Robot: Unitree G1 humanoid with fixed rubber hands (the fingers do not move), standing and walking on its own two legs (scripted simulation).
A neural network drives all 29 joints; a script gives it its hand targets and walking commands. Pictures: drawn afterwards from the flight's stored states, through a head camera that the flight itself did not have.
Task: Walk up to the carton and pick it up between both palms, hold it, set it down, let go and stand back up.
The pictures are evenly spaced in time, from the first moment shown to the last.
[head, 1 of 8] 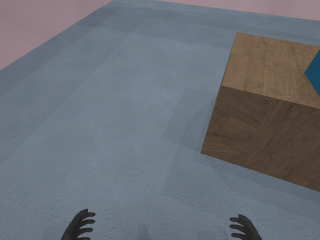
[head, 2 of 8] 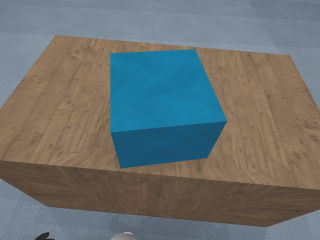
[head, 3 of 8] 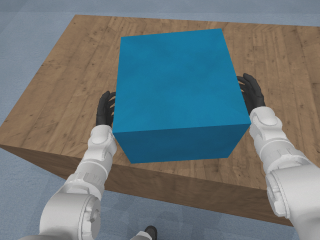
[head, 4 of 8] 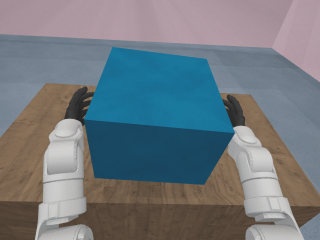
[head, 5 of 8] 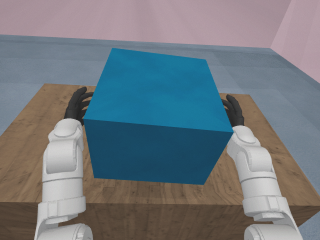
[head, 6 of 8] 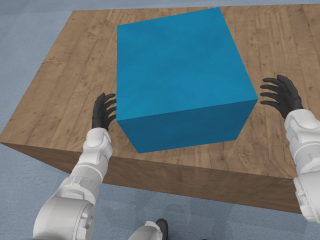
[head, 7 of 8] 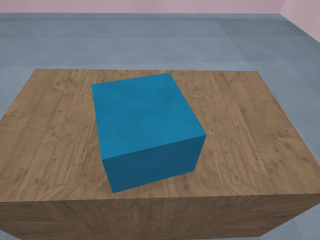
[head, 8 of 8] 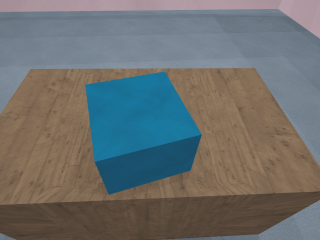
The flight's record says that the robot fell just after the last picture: no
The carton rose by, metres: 0.19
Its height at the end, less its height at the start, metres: +0.00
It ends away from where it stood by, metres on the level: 0.01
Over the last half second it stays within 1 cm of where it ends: yes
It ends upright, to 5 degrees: yes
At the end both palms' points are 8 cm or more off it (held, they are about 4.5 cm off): yes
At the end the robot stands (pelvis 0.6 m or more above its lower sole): yes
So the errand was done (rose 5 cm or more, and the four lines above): yes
